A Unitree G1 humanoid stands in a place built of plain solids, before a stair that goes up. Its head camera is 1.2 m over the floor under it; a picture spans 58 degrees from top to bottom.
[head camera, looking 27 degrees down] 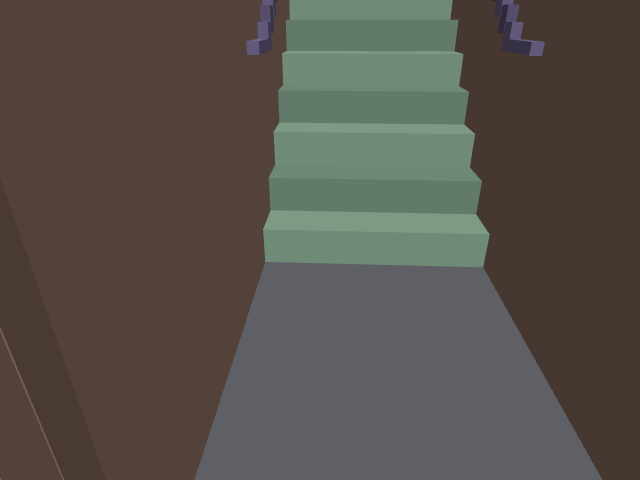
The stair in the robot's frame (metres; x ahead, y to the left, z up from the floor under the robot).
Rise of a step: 0.20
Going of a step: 0.26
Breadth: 1.29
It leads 3 degrees to the right of straight ahead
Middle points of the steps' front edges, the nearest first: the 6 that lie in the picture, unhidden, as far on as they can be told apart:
2.06 -0.29 0.20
2.32 -0.30 0.40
2.58 -0.32 0.60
2.84 -0.33 0.80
3.10 -0.34 1.00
3.36 -0.36 1.20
